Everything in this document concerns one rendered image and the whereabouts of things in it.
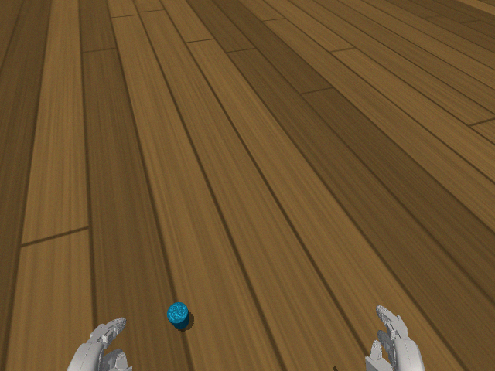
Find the cup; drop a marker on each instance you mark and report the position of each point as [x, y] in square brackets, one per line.
[178, 315]

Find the left robot hand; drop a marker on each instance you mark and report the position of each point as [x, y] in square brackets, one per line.
[90, 355]

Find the right robot hand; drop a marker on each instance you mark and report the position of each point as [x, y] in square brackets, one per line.
[403, 353]

